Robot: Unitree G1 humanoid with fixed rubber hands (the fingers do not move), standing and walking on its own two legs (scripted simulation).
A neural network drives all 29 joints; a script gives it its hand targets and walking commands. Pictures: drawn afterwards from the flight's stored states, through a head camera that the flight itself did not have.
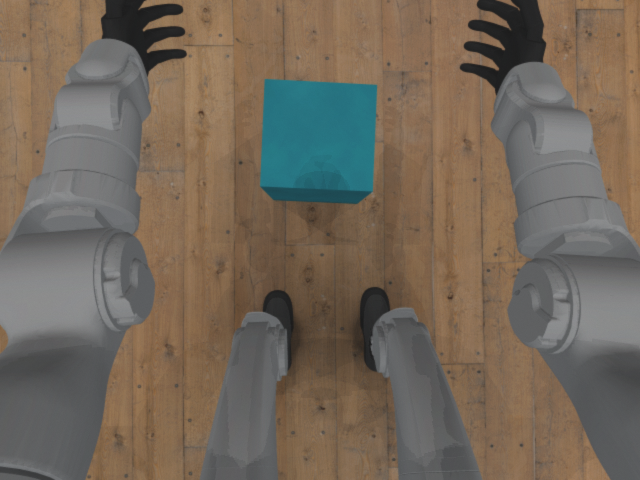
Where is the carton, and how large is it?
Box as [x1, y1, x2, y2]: [260, 79, 376, 203]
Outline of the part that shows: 265,79 260,186 273,199 357,203 371,192 373,174 376,85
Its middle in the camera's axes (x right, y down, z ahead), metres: -0.01 -0.19 +0.84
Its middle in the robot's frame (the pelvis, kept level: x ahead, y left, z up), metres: +0.55 +0.01 -0.53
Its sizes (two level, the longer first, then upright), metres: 0.210 0.200 0.250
